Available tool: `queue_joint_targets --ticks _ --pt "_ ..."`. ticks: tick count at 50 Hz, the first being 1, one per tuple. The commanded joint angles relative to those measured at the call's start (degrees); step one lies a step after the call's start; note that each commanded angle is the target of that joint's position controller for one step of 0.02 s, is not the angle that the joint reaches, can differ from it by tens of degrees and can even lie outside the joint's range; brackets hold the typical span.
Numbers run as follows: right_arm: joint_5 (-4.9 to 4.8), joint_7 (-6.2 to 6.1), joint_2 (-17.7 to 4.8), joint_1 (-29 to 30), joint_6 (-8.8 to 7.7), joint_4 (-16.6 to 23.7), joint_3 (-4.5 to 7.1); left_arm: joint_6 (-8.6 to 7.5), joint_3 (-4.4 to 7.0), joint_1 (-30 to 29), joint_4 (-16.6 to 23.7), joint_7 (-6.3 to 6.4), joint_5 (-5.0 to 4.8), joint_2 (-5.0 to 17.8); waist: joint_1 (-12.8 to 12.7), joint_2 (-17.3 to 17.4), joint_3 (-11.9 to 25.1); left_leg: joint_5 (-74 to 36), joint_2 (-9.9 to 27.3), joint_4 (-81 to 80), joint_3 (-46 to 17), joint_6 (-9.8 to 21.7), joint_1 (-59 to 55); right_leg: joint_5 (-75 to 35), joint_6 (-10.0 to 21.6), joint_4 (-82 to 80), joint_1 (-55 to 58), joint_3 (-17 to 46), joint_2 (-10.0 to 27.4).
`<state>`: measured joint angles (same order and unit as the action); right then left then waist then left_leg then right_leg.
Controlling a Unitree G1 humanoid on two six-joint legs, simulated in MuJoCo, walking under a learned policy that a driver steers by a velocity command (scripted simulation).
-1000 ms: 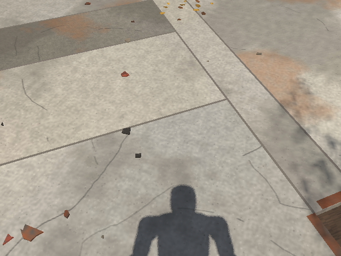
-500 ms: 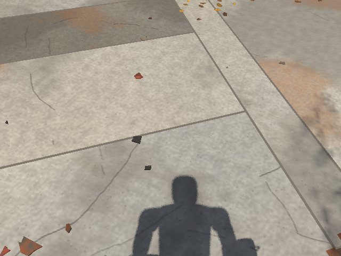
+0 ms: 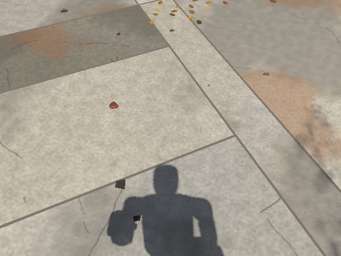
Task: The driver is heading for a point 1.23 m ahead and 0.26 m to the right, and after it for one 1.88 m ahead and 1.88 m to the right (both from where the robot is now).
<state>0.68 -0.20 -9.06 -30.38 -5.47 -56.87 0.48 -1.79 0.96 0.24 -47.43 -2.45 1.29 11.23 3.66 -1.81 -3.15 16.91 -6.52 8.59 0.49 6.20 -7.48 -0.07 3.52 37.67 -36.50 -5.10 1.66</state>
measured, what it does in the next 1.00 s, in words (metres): walks ahead, turning right: right foot, then left foot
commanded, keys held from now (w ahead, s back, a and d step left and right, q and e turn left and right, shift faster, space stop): w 0.32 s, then w+e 0.68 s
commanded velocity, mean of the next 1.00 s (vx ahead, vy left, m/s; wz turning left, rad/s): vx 0.50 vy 0.00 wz -0.27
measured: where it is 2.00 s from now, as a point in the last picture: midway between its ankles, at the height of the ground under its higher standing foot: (223, 134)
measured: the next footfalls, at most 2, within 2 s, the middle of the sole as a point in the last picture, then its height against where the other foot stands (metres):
right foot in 0.10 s outside the picture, level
left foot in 0.64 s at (140, 235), level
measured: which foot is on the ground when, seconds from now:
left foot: down 0.00-0.12, up 0.14-0.62, down 0.64-1.00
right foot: up 0.00-0.08, down 0.10-0.64, up 0.66-1.00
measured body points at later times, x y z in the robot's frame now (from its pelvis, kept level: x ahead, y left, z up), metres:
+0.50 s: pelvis +0.28 -0.01 +0.01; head +0.30 -0.02 +0.46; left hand +0.20 +0.22 -0.13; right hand +0.45 -0.24 -0.11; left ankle +0.45 +0.14 -0.68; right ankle +0.19 -0.07 -0.74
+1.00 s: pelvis +0.53 +0.01 +0.01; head +0.56 +0.00 +0.46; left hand +0.76 +0.19 -0.11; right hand +0.43 -0.23 -0.13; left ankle +0.50 +0.10 -0.74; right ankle +0.61 -0.16 -0.67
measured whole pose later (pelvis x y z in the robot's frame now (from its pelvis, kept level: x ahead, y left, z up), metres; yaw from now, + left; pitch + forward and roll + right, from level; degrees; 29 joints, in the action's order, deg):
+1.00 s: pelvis +0.53 +0.01 +0.01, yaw -19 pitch +0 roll +1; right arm 1.1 -0.4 -12.1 -23.7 -6.0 -55.4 2.6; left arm -0.2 3.7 6.5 -48.1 -3.3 1.8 14.3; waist 1.9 -2.3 -2.1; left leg 13.9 -0.9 14.6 13.4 2.5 1.3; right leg 2.7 3.6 52.5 -38.8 -0.9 4.6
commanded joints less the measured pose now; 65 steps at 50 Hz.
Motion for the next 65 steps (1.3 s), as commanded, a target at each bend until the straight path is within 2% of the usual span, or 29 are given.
queue_joint_targets --ticks 1,4,5,6,7,8,10,12,15,21,27,29,31,32,33,34,35,36,39,43,53,56,58,59,60,61,62,63,65 --pt "0.31 -0.78 -8.6 -2.1 -0.54 0.4 1.54 -1.14 0.75 -4.5 4.2 0.59 -0.32 4.2 -2.3 5.7 -2.7 -52.0 17.2 3.8 -4.4 1.9 1.5 2.0 2.5 -4.7 4.9 -1.5 -2.7" --pt "0.83 -1.17 -10.6 -0.1 0.04 -0.3 1.95 -1.99 2.29 11.4 -1.1 2.09 -0.33 6.9 -8.9 6.7 5.7 -66.0 16.7 23.3 -3.3 1.0 0.2 7.7 5.9 -8.7 22.1 -1.7 -6.6" --pt "0.41 -0.92 -10.7 1.5 0.04 0.3 1.87 -2.49 3.18 20.5 -3.6 2.78 0.51 8.7 -13.1 5.6 10.3 -55.0 15.3 35.5 -2.5 0.9 9.0 7.5 8.1 -10.5 36.0 2.8 -2.1" --pt "0.24 -0.78 -8.0 0.9 -0.16 2.2 1.31 -2.56 4.50 28.9 -4.6 3.31 1.67 13.9 -14.5 -2.0 17.6 -26.1 10.0 54.8 1.0 0.8 19.6 13.6 11.4 -10.7 47.5 20.3 13.0" --pt "-1.41 -0.04 -5.2 -5.6 0.08 1.4 1.36 -1.78 4.70 26.0 -4.8 2.64 0.89 13.5 -8.9 -11.6 20.5 12.5 0.3 72.0 -1.2 -1.0 39.5 18.5 20.0 -19.4 56.8 47.4 22.5" --pt "0.14 -0.33 -9.8 0.4 0.27 2.3 2.16 -1.62 4.20 19.5 -3.9 2.01 -0.83 10.3 -7.8 -1.0 10.5 6.7 5.2 71.3 -4.6 0.1 45.2 23.1 17.4 -23.1 48.1 40.9 19.4" --pt "0.38 0.26 -8.4 7.0 0.12 3.9 2.25 -2.53 2.84 13.8 -3.9 1.55 -0.62 5.2 -4.4 3.6 0.6 0.2 9.0 64.8 -4.0 -0.1 41.9 13.7 14.0 -27.4 32.7 27.8 15.2" --pt "1.57 0.95 -5.8 6.0 1.65 3.6 1.85 -3.60 2.03 15.3 -5.9 1.96 -0.47 3.3 -1.7 1.9 -0.1 -1.0 10.9 59.8 -3.7 -1.4 36.5 7.5 10.9 -29.2 26.2 20.1 11.1" --pt "1.65 1.75 -5.2 9.1 2.74 4.6 1.87 -4.78 2.27 19.6 -8.4 2.03 -0.88 5.3 -1.2 0.5 -1.0 -4.2 12.0 55.4 -1.6 -2.9 38.9 0.6 10.4 -30.9 25.1 14.7 9.3" --pt "0.97 1.91 -5.5 25.9 2.88 10.1 1.39 -4.27 1.78 26.9 -10.5 2.12 -1.13 5.9 -5.2 -0.6 -2.8 -16.6 11.7 37.1 2.0 -6.0 43.7 -9.9 7.8 -30.2 28.9 11.9 6.0" --pt "0.39 1.47 -6.7 35.8 2.36 13.9 1.12 -3.46 2.04 31.4 -11.3 3.05 -0.20 7.5 -8.1 -2.5 -2.1 -14.9 8.9 27.3 1.4 -6.0 44.2 -15.7 8.9 -24.1 39.2 15.9 8.0" --pt "0.14 1.33 -7.9 34.6 1.67 14.3 1.43 -3.24 2.52 29.9 -10.8 3.46 0.08 8.5 -6.5 -3.0 -1.6 -11.0 8.1 23.9 0.6 -4.9 40.0 -18.2 8.3 -21.1 40.1 17.4 9.0" --pt "0.15 0.67 -9.8 24.2 0.66 11.5 2.42 -3.23 3.02 26.9 -9.9 3.25 -0.13 9.7 -1.7 -2.6 2.7 -8.4 5.5 18.5 1.4 -3.0 24.7 -25.5 6.3 -11.3 36.8 16.3 7.0" --pt "1.06 -0.04 -12.2 14.8 -0.15 8.9 3.42 -3.40 2.91 25.9 -9.4 2.88 -0.63 8.8 2.2 0.2 8.4 -9.7 8.3 16.8 -1.0 -1.2 10.8 -20.6 5.0 0.2 30.7 13.9 3.9" --pt "2.63 -0.89 -17.4 4.9 -0.55 8.6 4.62 -3.67 2.12 26.1 -6.7 2.80 -1.19 5.4 4.8 7.1 18.2 -2.1 23.7 16.2 -16.4 1.3 -3.4 0.2 4.2 17.1 20.7 10.6 -0.3" --pt "2.82 -0.56 -20.3 7.4 0.34 9.1 5.42 -3.13 1.68 32.5 -5.7 3.03 -3.20 1.4 0.5 19.1 22.3 1.8 34.4 8.8 -39.2 7.6 -11.7 32.3 2.7 30.8 3.3 6.7 -7.6" --pt "1.62 -0.34 -14.3 11.9 1.09 10.1 4.51 -2.20 2.88 29.8 -6.9 3.37 -1.36 7.1 -0.7 9.3 15.0 8.1 31.4 6.9 -36.9 6.6 -4.4 27.9 3.3 35.0 -0.5 9.2 -2.8" --pt "1.12 -0.16 -10.0 16.1 0.90 10.6 3.41 -1.99 3.28 25.5 -6.3 2.76 -0.85 7.2 -1.8 4.8 7.5 6.1 28.5 5.6 -27.2 5.0 3.8 22.1 3.1 33.7 -0.3 9.5 -0.7" --pt "0.73 -0.38 -7.2 16.9 -0.16 8.8 2.65 -0.37 3.36 22.8 -5.3 1.29 0.46 4.5 -4.6 6.7 2.2 -8.5 22.4 2.0 -10.9 1.7 14.6 17.0 1.4 29.7 4.0 8.3 2.5" --pt "-0.05 -0.28 -7.6 12.6 -1.71 6.7 2.90 1.25 3.24 17.3 -2.4 0.10 0.69 3.3 -5.2 6.6 1.5 -18.5 21.8 0.3 -2.4 1.9 14.4 11.2 0.6 28.8 -0.7 7.1 3.4" --pt "0.53 -0.95 -10.8 5.1 -0.91 3.5 3.51 0.96 1.66 -2.5 5.8 -1.84 0.76 3.5 -1.5 5.9 -3.0 -27.3 22.3 0.8 10.1 1.2 7.2 2.0 1.8 2.7 -0.2 -0.4 2.2" --pt "0.67 -1.46 -12.1 3.9 0.30 2.6 3.84 0.97 2.01 -2.7 6.5 -1.57 1.14 4.3 -2.1 6.6 -2.0 -43.2 23.1 7.5 13.1 0.5 2.2 9.8 4.5 -1.1 4.1 -3.4 -0.9" --pt "0.67 -1.63 -14.1 4.0 1.37 2.4 4.35 0.80 2.88 4.0 4.9 -1.00 1.26 5.8 -5.0 7.8 2.4 -57.4 23.1 20.0 14.7 0.1 0.9 15.4 6.9 -3.0 12.7 -5.0 -5.3" --pt "0.39 -1.51 -14.6 4.5 1.96 2.7 4.47 0.27 3.74 11.6 2.6 -0.50 1.46 7.0 -8.2 6.7 6.8 -55.3 22.5 31.4 15.6 -0.6 4.2 14.3 8.5 -6.8 22.5 -4.6 -7.4" --pt "0.46 -1.31 -14.0 5.1 2.12 4.2 4.27 -0.11 5.43 21.4 -0.3 0.44 2.14 11.1 -12.3 2.2 12.8 -40.0 21.2 47.9 15.8 -2.6 15.7 17.9 11.3 -10.2 37.5 4.5 -2.3" --pt "0.02 0.10 -6.7 3.6 1.63 8.7 2.78 0.02 6.93 20.8 0.6 1.31 1.75 17.8 -8.2 -11.9 17.2 12.6 11.0 68.2 13.9 -6.2 42.9 20.0 19.1 -13.2 55.8 34.3 15.9" --pt "0.29 0.40 -12.0 11.3 0.83 11.0 3.91 0.87 7.01 23.9 1.6 1.77 0.33 18.1 -11.5 -4.2 19.0 14.1 7.1 74.3 1.2 -6.6 50.5 19.0 20.8 -21.2 55.9 47.8 18.6" --pt "-0.28 0.64 -11.6 16.1 0.09 12.6 3.74 1.10 6.58 21.0 0.4 2.31 -0.02 16.5 -10.1 -1.3 10.4 6.7 10.7 71.9 -1.1 -5.9 54.3 13.0 18.8 -22.1 50.3 37.2 16.8" --pt "0.29 0.32 -10.9 14.3 -0.13 11.2 3.52 0.27 5.42 15.1 0.9 2.50 -0.78 11.6 -4.8 3.3 3.6 1.1 13.9 62.0 -1.4 -6.0 46.7 -1.2 14.6 -23.5 36.2 26.6 11.4"
Keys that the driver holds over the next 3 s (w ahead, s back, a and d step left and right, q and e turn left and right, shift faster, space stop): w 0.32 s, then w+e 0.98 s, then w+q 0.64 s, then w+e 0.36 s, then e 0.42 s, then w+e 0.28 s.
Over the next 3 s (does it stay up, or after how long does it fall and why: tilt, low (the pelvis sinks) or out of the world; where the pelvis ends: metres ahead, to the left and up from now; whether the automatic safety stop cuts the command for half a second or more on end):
stays up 1.39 -0.42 0.01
